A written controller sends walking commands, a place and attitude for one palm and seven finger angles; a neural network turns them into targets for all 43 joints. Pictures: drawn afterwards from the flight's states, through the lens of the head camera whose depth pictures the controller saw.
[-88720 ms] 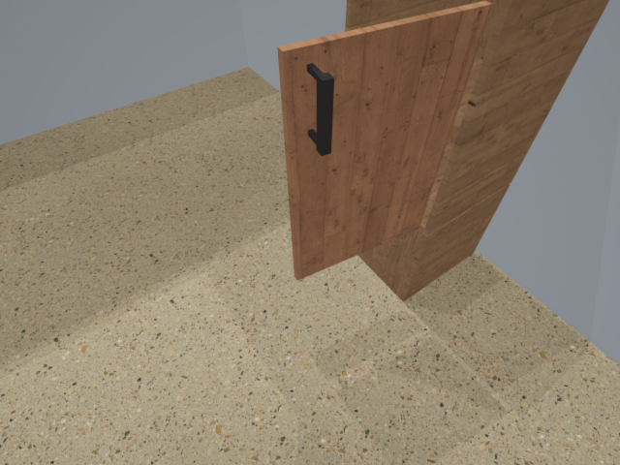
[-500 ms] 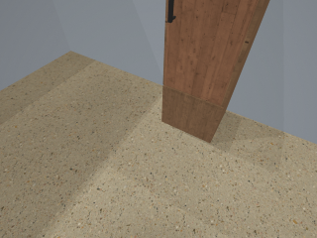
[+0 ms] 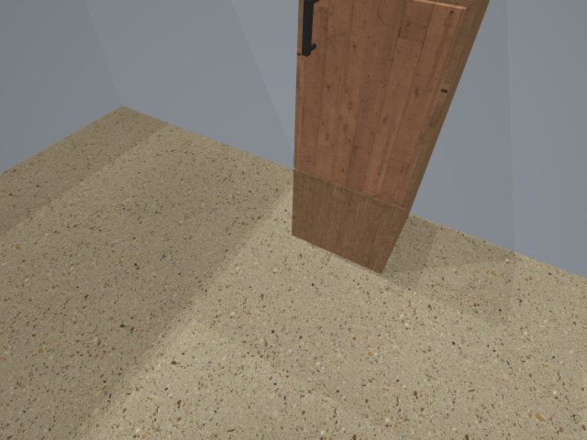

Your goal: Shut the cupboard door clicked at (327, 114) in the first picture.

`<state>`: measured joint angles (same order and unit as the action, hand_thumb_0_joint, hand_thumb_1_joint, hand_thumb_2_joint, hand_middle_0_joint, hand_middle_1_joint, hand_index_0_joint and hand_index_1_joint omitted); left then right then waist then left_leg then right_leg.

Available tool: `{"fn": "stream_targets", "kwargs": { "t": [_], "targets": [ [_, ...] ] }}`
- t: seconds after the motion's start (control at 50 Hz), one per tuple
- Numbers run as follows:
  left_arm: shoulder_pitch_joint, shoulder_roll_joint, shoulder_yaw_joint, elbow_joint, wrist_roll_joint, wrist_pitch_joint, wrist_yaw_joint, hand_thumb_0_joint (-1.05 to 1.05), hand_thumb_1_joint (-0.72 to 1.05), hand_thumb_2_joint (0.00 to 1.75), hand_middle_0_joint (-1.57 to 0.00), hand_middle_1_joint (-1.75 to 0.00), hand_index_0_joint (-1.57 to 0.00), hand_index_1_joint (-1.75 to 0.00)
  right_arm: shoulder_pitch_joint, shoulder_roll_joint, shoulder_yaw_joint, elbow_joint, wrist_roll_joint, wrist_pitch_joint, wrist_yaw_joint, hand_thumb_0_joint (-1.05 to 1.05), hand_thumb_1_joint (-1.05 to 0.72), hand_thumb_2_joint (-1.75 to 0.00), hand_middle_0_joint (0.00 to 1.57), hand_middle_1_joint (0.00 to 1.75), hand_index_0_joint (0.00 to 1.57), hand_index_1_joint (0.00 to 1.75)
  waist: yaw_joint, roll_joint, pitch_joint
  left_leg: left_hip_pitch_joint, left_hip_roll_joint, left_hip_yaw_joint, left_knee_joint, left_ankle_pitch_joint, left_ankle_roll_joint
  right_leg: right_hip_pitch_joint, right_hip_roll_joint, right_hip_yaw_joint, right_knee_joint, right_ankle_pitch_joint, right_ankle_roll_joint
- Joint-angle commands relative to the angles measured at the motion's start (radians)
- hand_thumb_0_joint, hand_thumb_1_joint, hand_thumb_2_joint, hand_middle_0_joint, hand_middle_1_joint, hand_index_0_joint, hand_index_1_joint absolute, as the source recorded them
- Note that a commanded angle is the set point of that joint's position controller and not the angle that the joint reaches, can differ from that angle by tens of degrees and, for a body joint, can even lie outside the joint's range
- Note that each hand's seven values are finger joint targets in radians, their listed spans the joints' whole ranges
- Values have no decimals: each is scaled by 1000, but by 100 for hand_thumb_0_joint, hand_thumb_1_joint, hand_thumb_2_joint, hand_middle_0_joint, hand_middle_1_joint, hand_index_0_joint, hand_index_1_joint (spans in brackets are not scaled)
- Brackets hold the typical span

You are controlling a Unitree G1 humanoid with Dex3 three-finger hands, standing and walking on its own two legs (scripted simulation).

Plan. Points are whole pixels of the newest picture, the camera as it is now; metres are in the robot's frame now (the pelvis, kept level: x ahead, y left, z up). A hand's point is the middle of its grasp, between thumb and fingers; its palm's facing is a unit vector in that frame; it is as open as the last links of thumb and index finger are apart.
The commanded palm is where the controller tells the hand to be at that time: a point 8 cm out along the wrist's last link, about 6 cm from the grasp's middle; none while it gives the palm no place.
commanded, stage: let the arm hang, fingers relaxed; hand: left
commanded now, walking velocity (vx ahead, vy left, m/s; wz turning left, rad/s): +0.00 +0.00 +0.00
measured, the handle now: (310, 26) +1.04 +0.01 +0.15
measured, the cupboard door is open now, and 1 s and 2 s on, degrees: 0 0 0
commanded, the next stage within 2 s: look to check the result in 0.02 s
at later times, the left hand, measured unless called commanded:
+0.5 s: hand out of the picture +0.02 +0.20 -0.17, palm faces +0.02 -0.97 -0.24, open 7.3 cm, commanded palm none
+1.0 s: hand out of the picture +0.07 +0.21 -0.16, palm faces +0.01 -0.96 -0.28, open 7.3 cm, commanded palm none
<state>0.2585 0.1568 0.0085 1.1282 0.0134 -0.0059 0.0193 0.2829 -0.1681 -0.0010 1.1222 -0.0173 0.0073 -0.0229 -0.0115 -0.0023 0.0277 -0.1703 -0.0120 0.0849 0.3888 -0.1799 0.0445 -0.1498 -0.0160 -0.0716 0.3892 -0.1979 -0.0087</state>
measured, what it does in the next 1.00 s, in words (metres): stands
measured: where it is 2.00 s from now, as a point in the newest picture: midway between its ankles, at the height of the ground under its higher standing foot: outside the picture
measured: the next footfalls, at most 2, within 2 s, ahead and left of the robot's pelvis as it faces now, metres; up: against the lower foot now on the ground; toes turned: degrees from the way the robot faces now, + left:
none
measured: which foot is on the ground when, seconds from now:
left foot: down 0.00-1.00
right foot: down 0.00-1.00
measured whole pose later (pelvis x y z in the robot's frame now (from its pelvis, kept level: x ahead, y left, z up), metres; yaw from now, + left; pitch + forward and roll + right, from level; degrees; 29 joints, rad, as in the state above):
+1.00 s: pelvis +0.03 -0.01 +0.00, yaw +1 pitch -2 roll +0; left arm 0.18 0.26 0.02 1.14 0.01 -0.02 0.00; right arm 0.17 -0.27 0.00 1.12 -0.01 0.00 -0.02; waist -0.01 0.01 0.04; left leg -0.11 -0.01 0.07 0.32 -0.18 0.03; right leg -0.08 0.00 -0.09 0.31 -0.20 -0.02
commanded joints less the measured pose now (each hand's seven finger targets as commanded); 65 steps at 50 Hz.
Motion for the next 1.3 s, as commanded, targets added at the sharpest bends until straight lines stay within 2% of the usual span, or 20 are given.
{"fn": "stream_targets", "kwargs": {
  "t": [0.0, 0.28, 0.32, 0.36, 0.5, 0.6, 0.8, 0.86, 0.9, 1.02, 1.16, 1.28],
  "targets": [
    [56, 130, 24, -21, -1, -14, 12, 0, 90, 90, -20, -30, -20, -30, 36, -118, -18, -30, 3, -17, -9, 0, -90, -90, 20, 30, 20, 30, 5, 29, 55, -34, 114, -142, -110, -14, -8, -32, -91, 109, -92, -4, -31],
    [35, 162, 28, -16, 0, -18, 9, 0, 90, 90, -20, -30, -20, -30, 6, -164, -25, -35, 5, -21, -10, 0, -90, -90, 20, 30, 20, 30, 2, 7, 39, 3, 127, -146, -113, 30, -3, -17, -94, 110, -100, 21, -31],
    [31, 165, 27, -14, 0, -18, 8, 0, 90, 90, -20, -30, -20, -30, -4, -171, -24, -34, 5, -20, -10, 0, -90, -90, 20, 30, 20, 30, 3, -8, 53, 3, 126, -146, -114, 27, -4, -23, -94, 108, -105, 17, -30],
    [27, 178, 28, -17, 0, -21, 8, 0, 90, 90, -20, -30, -20, -30, -5, -181, -26, -38, 6, -20, -8, 0, -90, -90, 20, 30, 20, 30, 2, -4, 32, 13, 127, -144, -109, 43, -4, -12, -95, 109, -107, 26, -31],
    [-4, 201, 30, -21, 0, -21, 4, 0, 90, 90, -20, -30, -20, -30, -46, -202, -25, -39, 4, -23, -6, 0, -90, -90, 20, 30, 20, 30, 5, 8, 38, 18, 128, -149, -119, 60, -7, -2, -101, 108, -111, 40, -29],
    [-22, 222, 34, -27, 0, -26, 3, 0, 90, 90, -20, -30, -20, -30, -65, -222, -27, -41, 5, -28, -6, 0, -90, -90, 20, 30, 20, 30, 6, 0, -1, 40, 133, -152, -115, 115, -7, 29, -108, 108, -112, 92, -30],
    [-57, 250, 35, -32, -1, -27, -1, 0, 90, 90, -20, -30, -20, -30, -101, -251, -28, -45, 4, -27, -3, 0, -90, -90, 20, 30, 20, 30, 5, 11, 20, 42, 134, -154, -129, 104, -13, 29, -113, 113, -133, 85, -32],
    [-63, 261, 36, -36, 0, -29, -1, 0, 90, 90, -20, -30, -20, -30, -105, -262, -29, -50, 5, -27, -2, 0, -90, -90, 20, 30, 20, 30, 4, -3, -4, 53, 137, -155, -123, 116, -13, 43, -113, 110, -134, 98, -32],
    [-74, 263, 36, -36, -1, -29, -1, 0, 90, 90, -20, -30, -20, -30, -113, -266, -29, -46, 5, -29, -2, 0, -90, -90, 20, 30, 20, 30, 4, 13, -8, 57, 138, -154, -126, 132, -15, 50, -116, 109, -132, 114, -32],
    [-80, 277, 38, -39, -2, -32, -1, 0, 90, 90, -20, -30, -20, -30, -125, -278, -30, -50, 5, -30, -3, 0, -90, -90, 20, 30, 20, 30, 4, 7, -29, 78, 141, -155, -118, 175, -15, 68, -122, 108, -129, 178, -34],
    [-87, 288, 39, -40, -1, -34, 0, 0, 90, 90, -20, -30, -20, -30, -132, -288, -30, -51, 6, -27, -2, 0, -90, -90, 20, 30, 20, 30, 4, -11, -23, 81, 144, -152, -119, 169, -17, 67, -122, 107, -137, 188, -34],
    [-96, 294, 38, -40, -2, -33, 0, 0, 90, 90, -20, -30, -20, -30, -137, -289, -29, -49, 6, -28, -2, 0, -90, -90, 20, 30, 20, 30, 4, 4, -28, 84, 146, -151, -123, 182, -20, 83, -125, 107, -138, 202, -36]
  ]
}}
